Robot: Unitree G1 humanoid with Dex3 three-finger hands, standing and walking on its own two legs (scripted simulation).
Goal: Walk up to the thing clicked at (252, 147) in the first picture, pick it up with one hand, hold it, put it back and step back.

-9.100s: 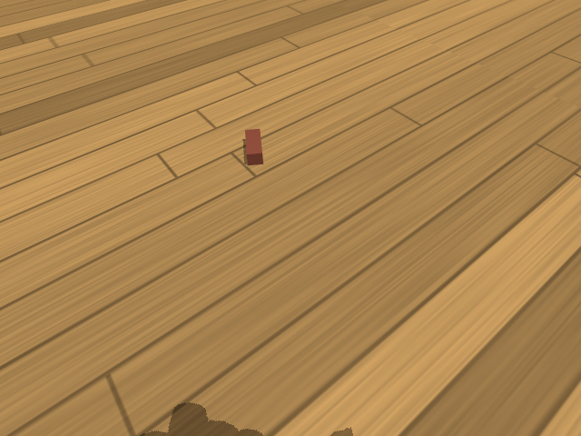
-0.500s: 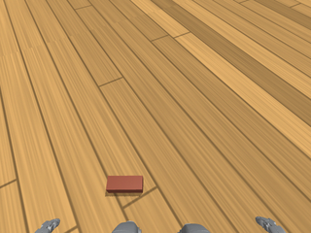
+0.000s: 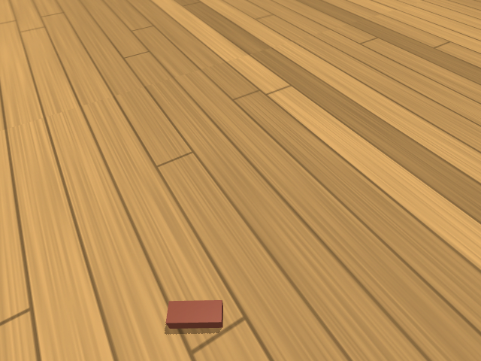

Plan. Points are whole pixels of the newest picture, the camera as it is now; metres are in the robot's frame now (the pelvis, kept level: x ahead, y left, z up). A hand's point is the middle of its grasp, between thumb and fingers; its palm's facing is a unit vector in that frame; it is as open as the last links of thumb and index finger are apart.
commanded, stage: stand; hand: left
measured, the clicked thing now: (195, 314) +0.43 +0.20 -0.74
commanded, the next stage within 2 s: walk up in 1.90 s
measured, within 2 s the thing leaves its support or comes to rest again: neither
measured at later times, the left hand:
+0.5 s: hand out of the picture +0.08 +0.26 -0.15, palm faces -0.01 -0.94 -0.33, open 7.3 cm
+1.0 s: hand out of the picture +0.08 +0.26 -0.15, palm faces -0.02 -0.94 -0.34, open 7.3 cm
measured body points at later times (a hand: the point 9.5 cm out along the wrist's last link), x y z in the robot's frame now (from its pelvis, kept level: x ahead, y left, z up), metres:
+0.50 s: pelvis +0.01 +0.01 +0.00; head +0.02 +0.01 +0.45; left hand +0.09 +0.31 -0.13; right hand +0.10 -0.29 -0.13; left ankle +0.04 +0.14 -0.74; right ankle +0.01 -0.12 -0.74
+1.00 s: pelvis +0.01 +0.01 +0.00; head +0.02 +0.01 +0.45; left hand +0.08 +0.31 -0.13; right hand +0.09 -0.29 -0.13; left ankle +0.04 +0.14 -0.74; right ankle +0.01 -0.12 -0.74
